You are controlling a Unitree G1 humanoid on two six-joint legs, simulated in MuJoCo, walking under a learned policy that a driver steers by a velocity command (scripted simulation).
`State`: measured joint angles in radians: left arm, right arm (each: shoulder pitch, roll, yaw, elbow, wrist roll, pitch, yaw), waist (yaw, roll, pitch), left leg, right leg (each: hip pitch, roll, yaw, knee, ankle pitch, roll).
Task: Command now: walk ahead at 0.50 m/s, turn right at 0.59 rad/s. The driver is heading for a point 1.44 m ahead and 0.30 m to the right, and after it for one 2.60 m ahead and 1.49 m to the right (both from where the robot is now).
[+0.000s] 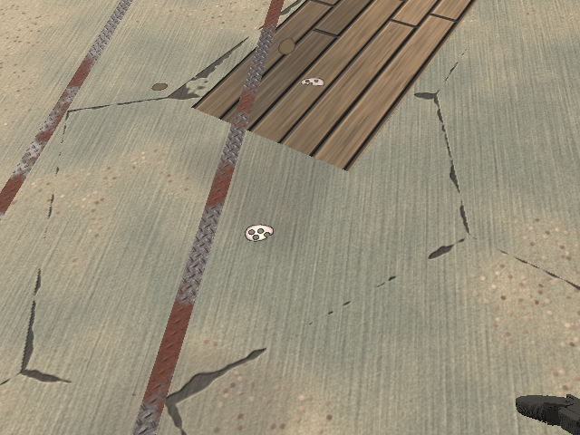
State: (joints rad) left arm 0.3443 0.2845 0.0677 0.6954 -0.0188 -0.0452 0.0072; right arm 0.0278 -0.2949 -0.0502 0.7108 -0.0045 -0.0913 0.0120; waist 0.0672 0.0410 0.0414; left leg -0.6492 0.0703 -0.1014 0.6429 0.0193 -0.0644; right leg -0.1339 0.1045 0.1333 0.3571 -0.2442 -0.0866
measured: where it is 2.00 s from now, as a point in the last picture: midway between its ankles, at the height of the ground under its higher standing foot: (427, 249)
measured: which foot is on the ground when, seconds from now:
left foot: up 0.00-0.12, down 0.14-0.66, up 0.68-1.00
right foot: down 0.00-0.16, up 0.18-0.64, down 0.66-1.00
